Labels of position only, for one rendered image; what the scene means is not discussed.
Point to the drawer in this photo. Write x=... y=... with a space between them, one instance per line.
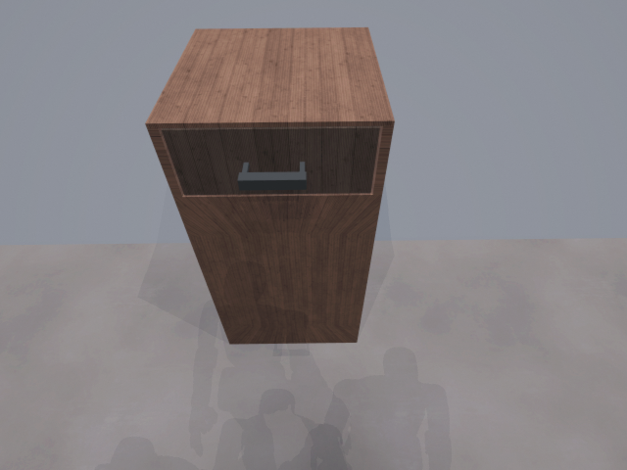
x=338 y=159

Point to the handle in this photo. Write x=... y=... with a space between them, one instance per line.
x=296 y=180

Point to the cabinet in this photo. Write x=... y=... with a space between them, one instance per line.
x=281 y=268

